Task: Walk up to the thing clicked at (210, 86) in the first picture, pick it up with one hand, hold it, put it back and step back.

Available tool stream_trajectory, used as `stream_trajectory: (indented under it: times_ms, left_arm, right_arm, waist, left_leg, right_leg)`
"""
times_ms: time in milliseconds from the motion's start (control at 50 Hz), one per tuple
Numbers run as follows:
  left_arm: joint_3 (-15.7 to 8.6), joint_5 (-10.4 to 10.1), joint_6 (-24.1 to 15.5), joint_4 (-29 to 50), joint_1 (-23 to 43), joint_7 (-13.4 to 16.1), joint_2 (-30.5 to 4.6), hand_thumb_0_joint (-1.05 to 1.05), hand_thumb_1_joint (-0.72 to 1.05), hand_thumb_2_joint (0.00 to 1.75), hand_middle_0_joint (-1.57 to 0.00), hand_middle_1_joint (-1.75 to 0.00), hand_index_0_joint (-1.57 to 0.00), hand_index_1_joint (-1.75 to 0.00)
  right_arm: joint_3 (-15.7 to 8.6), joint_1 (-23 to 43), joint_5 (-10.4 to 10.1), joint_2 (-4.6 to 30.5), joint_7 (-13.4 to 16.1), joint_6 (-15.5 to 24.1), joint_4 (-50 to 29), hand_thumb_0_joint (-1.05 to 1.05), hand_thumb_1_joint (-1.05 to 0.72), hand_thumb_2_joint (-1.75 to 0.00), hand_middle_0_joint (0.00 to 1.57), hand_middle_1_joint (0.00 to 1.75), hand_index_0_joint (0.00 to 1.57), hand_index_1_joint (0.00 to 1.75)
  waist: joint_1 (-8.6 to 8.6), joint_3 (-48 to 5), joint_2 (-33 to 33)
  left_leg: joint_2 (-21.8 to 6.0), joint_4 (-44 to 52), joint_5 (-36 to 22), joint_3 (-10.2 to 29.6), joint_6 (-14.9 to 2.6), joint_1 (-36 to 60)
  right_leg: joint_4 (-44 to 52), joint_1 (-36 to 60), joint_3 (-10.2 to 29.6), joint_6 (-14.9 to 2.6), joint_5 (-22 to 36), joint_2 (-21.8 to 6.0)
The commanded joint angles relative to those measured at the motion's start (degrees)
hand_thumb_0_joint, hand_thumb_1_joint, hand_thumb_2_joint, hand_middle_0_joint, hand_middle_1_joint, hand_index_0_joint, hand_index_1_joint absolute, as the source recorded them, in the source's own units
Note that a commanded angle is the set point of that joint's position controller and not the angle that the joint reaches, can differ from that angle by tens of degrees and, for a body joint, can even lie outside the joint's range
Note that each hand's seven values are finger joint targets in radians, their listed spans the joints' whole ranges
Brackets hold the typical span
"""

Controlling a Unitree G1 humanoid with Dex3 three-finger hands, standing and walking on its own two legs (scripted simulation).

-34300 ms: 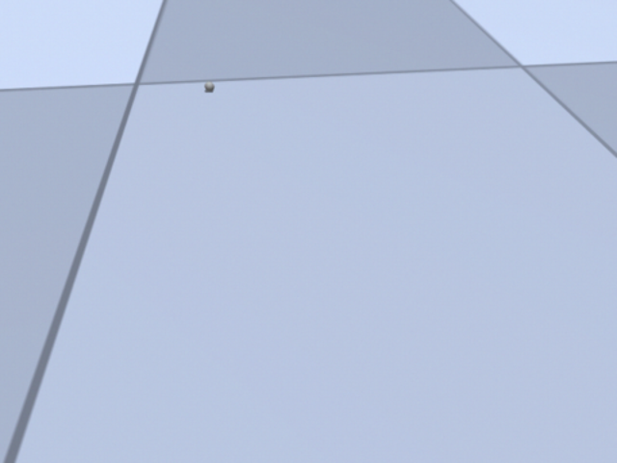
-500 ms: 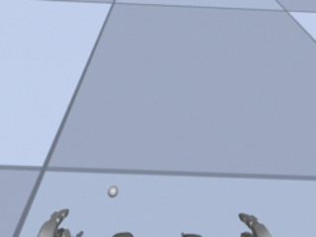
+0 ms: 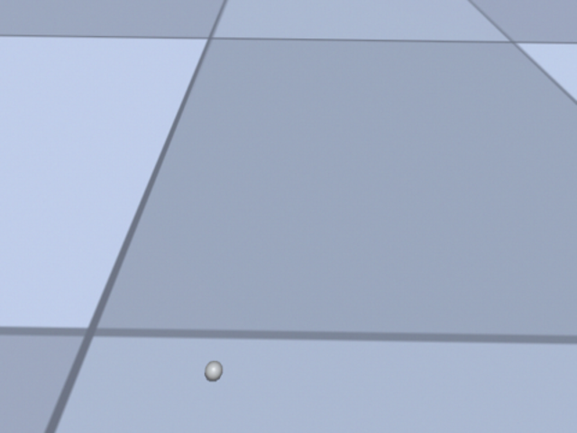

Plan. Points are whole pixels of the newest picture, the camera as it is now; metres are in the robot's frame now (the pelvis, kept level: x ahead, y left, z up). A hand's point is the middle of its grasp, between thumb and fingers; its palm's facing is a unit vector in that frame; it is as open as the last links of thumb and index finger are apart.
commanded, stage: stand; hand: left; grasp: from above
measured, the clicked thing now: (213, 370) +0.44 +0.25 -0.75
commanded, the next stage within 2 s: step back in 1.78 s
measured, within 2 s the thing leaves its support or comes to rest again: neither
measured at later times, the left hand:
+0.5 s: hand out of the picture +0.06 +0.22 -0.16, palm faces +0.03 -0.95 -0.32, open 7.4 cm
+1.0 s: hand out of the picture +0.07 +0.22 -0.15, palm faces +0.01 -0.94 -0.33, open 7.4 cm
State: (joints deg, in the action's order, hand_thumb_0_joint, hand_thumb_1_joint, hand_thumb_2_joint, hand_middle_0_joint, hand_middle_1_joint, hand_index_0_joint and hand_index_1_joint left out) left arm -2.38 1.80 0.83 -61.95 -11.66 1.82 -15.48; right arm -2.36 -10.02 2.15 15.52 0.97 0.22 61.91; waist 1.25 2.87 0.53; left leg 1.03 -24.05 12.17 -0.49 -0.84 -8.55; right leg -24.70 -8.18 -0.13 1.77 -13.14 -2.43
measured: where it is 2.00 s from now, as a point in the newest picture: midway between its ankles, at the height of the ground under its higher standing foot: outside the picture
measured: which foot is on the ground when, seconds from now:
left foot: down 0.00-1.00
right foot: down 0.00-1.00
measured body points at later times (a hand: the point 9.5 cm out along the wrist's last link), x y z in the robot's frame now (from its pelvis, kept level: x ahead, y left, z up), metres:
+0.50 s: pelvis +0.00 -0.01 +0.00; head +0.00 -0.02 +0.45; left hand +0.06 +0.27 -0.13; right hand +0.06 -0.30 -0.14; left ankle +0.01 +0.11 -0.74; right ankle +0.01 -0.14 -0.74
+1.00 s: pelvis +0.00 -0.02 +0.01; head +0.01 -0.02 +0.46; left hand +0.07 +0.27 -0.13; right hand +0.07 -0.31 -0.14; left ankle +0.01 +0.11 -0.74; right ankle +0.01 -0.14 -0.74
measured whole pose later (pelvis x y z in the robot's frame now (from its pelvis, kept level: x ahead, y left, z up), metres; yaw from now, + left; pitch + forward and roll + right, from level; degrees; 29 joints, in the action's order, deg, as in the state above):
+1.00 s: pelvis +0.00 -0.02 +0.01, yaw -1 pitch -3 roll +0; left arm -1.7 0.9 -0.1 -66.0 -6.6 0.9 -17.5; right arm -1.0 -7.2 1.4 18.2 0.3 0.4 66.1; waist 0.2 2.8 0.5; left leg -1.0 -18.6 9.7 -0.5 0.9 -6.0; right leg -19.0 -5.8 -0.2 0.2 -10.4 -0.3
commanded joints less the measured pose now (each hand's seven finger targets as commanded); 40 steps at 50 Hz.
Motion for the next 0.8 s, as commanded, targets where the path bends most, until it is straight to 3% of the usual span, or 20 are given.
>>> stream_trajectory:
  times_ms: [0,60,120,200,240,300,380,460,560,700,780]
  left_arm:
    - [-1.69,-0.04,-2.10,2.11,2.78,0.64,-10.67,0.00,0.90,0.90,-0.20,-0.30,-0.20,-0.30]
    - [-1.68,-0.19,-2.10,1.43,3.08,0.81,-10.93,0.00,0.90,0.90,-0.20,-0.30,-0.20,-0.30]
    - [-1.53,-0.24,-1.87,0.52,3.51,0.69,-11.06,0.00,0.90,0.90,-0.20,-0.30,-0.20,-0.30]
    - [-1.47,-0.25,-2.16,0.02,3.96,0.61,-11.53,0.00,0.90,0.90,-0.20,-0.30,-0.20,-0.30]
    - [-1.64,-0.41,-1.98,-0.15,4.42,0.49,-12.25,0.00,0.90,0.90,-0.20,-0.30,-0.20,-0.30]
    - [-1.51,-0.37,-2.18,-0.20,4.82,0.42,-12.06,0.00,0.90,0.90,-0.20,-0.30,-0.20,-0.30]
    - [-1.66,-0.52,-2.13,-0.43,6.15,0.33,-12.72,0.00,0.90,0.90,-0.20,-0.30,-0.20,-0.30]
    - [-1.40,-0.59,-1.78,-1.14,5.45,-0.04,-12.39,0.00,0.90,0.90,-0.20,-0.30,-0.20,-0.30]
    - [-1.45,-0.61,-2.25,-0.78,6.34,-0.09,-12.75,0.00,0.90,0.90,-0.20,-0.30,-0.20,-0.30]
    - [-1.26,-0.71,-2.18,-1.01,6.81,-0.30,-13.10,0.00,0.90,0.90,-0.20,-0.30,-0.20,-0.30]
    - [-1.15,-0.77,-2.29,-1.01,7.13,-0.25,-13.15,0.00,0.90,0.90,-0.20,-0.30,-0.20,-0.30]
  right_arm:
    - [-1.98,2.07,-0.55,10.51,0.91,1.51,-2.97,0.00,-0.90,-0.90,0.20,0.30,0.20,0.30]
    - [-1.81,2.61,-0.54,10.92,0.88,1.44,-2.37,0.00,-0.90,-0.90,0.20,0.30,0.20,0.30]
    - [-1.53,3.09,-0.46,10.67,0.81,1.07,-1.67,0.00,-0.90,-0.90,0.20,0.30,0.20,0.30]
    - [-1.28,3.19,-0.68,10.78,0.66,1.07,-1.21,0.00,-0.90,-0.90,0.20,0.30,0.20,0.30]
    - [-1.24,3.04,-0.65,11.46,0.72,1.03,-0.73,0.00,-0.90,-0.90,0.20,0.30,0.20,0.30]
    - [-1.15,3.94,-0.85,11.87,0.67,1.21,-0.72,0.00,-0.90,-0.90,0.20,0.30,0.20,0.30]
    - [-0.85,3.44,-0.80,11.85,0.72,1.26,-0.16,0.00,-0.90,-0.90,0.20,0.30,0.20,0.30]
    - [-0.83,4.14,-0.78,12.66,0.64,1.12,0.16,0.00,-0.90,-0.90,0.20,0.30,0.20,0.30]
    - [-0.79,4.13,-0.99,13.19,0.60,1.51,0.03,0.00,-0.90,-0.90,0.20,0.30,0.20,0.30]
    - [-0.58,4.53,-1.06,13.37,0.49,1.47,0.63,0.00,-0.90,-0.90,0.20,0.30,0.20,0.30]
    - [-0.53,4.65,-0.97,13.36,0.43,1.37,0.66,0.00,-0.90,-0.90,0.20,0.30,0.20,0.30]
  waist:
    - [-0.99,-1.74,-1.71]
    - [-0.84,-1.86,-1.34]
    - [-0.72,0.52,-1.09]
    - [-0.83,-0.82,-1.45]
    - [-0.94,-0.45,-0.25]
    - [-0.78,-1.68,-0.01]
    - [-1.24,-2.14,0.29]
    - [-0.59,0.91,0.26]
    - [-1.05,-2.91,-0.56]
    - [-0.95,-1.81,-1.03]
    - [-1.21,-2.82,-0.84]
  left_leg:
    - [-6.02,6.08,-4.11,6.18,-0.54,1.59]
    - [-6.29,6.10,-6.59,5.99,-0.61,2.62]
    - [-6.27,7.47,-2.17,6.05,-0.27,0.59]
    - [-6.45,7.06,-5.31,5.69,-0.15,1.73]
    - [-6.34,7.97,-1.78,5.63,-0.11,1.04]
    - [-6.91,7.47,-5.94,5.67,-0.18,2.46]
    - [-7.22,7.68,-6.63,5.25,-0.23,2.19]
    - [-7.00,9.47,0.14,5.69,-0.03,-0.25]
    - [-7.59,7.78,-7.69,5.20,-0.34,2.99]
    - [-7.66,8.61,-5.95,5.18,0.07,3.02]
    - [-7.92,8.01,-7.53,4.82,-0.16,3.53]
  right_leg:
    - [6.23,-0.32,4.66,-2.35,5.80,-3.99]
    - [6.71,0.29,4.61,-2.29,7.67,-4.18]
    - [7.68,-0.36,4.55,-2.17,3.36,-3.77]
    - [8.34,0.86,4.88,-2.16,5.44,-4.14]
    - [8.71,0.46,5.00,-2.18,3.26,-3.95]
    - [8.50,1.22,4.89,-2.29,7.14,-4.30]
    - [8.23,2.26,5.12,-2.43,8.52,-4.48]
    - [9.02,0.54,4.94,-2.37,2.66,-3.62]
    - [8.64,2.25,5.44,-2.52,8.92,-4.53]
    - [9.30,0.92,5.23,-2.48,6.57,-4.15]
    - [9.26,1.69,5.30,-2.57,8.79,-4.48]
